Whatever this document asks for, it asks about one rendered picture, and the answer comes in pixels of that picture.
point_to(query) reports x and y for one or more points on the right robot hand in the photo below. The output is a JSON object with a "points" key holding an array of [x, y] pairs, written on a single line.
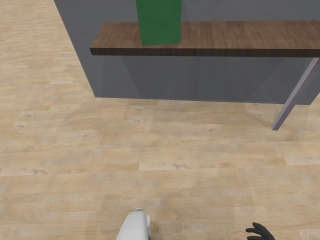
{"points": [[260, 230]]}

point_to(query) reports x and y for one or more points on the table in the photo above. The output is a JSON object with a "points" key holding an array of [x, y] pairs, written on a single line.
{"points": [[263, 38]]}

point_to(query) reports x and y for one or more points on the carton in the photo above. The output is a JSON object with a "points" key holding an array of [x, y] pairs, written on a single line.
{"points": [[159, 21]]}

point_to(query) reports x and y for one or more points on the robot left thigh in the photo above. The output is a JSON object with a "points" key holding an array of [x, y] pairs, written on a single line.
{"points": [[136, 226]]}

